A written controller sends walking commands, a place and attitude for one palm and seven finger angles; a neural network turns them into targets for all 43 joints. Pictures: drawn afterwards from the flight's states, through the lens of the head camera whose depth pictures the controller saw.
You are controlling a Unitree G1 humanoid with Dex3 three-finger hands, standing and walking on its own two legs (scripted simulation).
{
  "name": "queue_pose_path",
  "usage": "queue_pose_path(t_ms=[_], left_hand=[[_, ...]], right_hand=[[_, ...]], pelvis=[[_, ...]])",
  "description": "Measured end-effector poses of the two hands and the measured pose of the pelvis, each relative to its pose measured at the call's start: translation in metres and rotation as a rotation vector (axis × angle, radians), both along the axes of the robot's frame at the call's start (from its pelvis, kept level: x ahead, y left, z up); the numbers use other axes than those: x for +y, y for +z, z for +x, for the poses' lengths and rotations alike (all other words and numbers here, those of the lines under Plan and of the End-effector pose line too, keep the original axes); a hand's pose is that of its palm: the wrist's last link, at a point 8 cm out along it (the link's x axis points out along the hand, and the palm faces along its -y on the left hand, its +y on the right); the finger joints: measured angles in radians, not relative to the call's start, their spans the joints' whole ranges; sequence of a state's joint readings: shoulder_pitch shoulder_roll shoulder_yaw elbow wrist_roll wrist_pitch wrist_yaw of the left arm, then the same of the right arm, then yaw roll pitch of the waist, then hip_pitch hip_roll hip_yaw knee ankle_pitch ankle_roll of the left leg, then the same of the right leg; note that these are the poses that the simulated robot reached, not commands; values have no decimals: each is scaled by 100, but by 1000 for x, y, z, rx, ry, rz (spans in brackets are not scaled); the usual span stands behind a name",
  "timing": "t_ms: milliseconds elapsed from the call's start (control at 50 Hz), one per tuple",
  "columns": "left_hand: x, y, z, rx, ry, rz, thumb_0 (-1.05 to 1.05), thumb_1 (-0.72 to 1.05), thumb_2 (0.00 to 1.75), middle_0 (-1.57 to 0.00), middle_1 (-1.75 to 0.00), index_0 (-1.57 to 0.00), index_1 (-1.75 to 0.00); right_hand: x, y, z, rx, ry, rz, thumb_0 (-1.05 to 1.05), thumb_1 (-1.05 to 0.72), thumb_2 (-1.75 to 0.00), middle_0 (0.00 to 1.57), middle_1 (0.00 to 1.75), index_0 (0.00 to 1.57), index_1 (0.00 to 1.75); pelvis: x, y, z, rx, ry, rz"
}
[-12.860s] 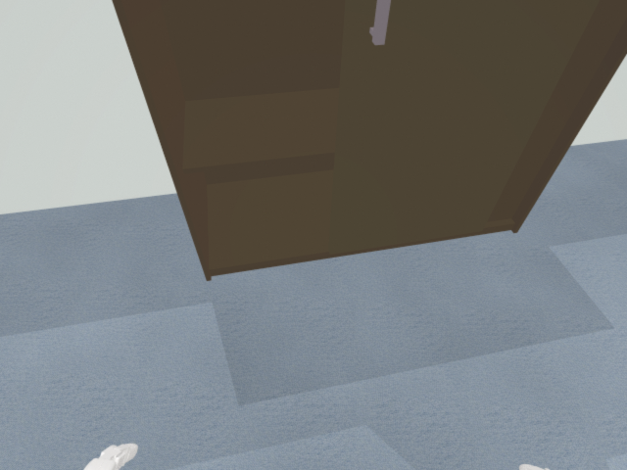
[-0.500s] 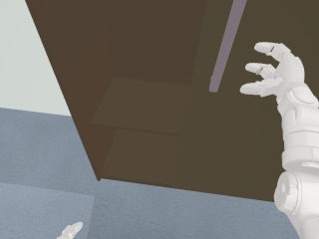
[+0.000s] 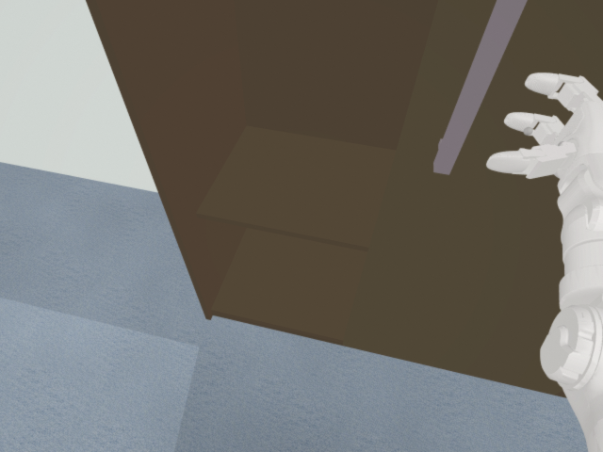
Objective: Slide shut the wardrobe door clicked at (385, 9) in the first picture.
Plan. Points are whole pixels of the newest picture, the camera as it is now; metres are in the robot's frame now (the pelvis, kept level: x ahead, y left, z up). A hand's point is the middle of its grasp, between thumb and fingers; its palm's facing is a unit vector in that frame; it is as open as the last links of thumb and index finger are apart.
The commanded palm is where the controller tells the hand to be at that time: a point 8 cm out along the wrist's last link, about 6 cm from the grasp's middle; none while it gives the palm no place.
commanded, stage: move the hooked fingers beside the handle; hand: right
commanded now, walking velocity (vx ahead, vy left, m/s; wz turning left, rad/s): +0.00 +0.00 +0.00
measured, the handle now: (476, 71) +0.54 -0.12 +0.26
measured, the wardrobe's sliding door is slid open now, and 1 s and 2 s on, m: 0.48 0.48 0.48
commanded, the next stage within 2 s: none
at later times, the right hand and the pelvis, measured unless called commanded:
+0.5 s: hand (520, 126) +0.46 -0.17 +0.24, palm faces +0.07 +1.00 +0.01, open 14.0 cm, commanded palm +0.45 -0.22 +0.22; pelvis -0.01 +0.00 +0.00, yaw -3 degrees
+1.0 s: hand (523, 133) +0.47 -0.18 +0.23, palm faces +0.07 +1.00 +0.02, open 14.0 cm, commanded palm +0.44 -0.23 +0.22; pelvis +0.00 +0.01 +0.00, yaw -1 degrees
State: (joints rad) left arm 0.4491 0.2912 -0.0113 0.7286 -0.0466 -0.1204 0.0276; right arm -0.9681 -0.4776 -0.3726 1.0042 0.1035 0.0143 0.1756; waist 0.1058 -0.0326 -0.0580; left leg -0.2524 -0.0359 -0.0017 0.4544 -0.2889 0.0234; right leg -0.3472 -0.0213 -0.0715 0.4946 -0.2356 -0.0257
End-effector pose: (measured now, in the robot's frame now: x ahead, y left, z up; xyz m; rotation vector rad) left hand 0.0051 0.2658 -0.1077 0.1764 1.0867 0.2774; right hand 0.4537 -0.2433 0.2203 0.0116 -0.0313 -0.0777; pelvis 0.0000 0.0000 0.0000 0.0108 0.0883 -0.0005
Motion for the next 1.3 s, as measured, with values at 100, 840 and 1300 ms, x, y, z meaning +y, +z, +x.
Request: queue_pose_path(t_ms=[100, 840, 1300], left_hand=[[-5, 0, 20, -38, -19, -10, 1, 90, 90, -20, -30, -20, -30], [5, -3, 0, 10, 2, -6, 1, 90, 90, -20, -30, -20, -30], [-7, 5, 75, -160, -117, -5, 1, 90, 90, -20, -30, -20, -30]], right_hand=[[0, 4, -9, -38, 6, 3, -2, 50, -30, 30, 120, 30, 120], [10, 7, 0, -18, -20, -1, -2, 50, -30, 30, 120, 30, 120], [11, 10, -12, 9, -9, -4, -2, 51, -30, 30, 120, 30, 120]], pelvis=[[-2, 0, 4, -13, -5, 1], [8, -1, -1, -4, -9, -2], [5, -2, -7, -16, -44, 2]])
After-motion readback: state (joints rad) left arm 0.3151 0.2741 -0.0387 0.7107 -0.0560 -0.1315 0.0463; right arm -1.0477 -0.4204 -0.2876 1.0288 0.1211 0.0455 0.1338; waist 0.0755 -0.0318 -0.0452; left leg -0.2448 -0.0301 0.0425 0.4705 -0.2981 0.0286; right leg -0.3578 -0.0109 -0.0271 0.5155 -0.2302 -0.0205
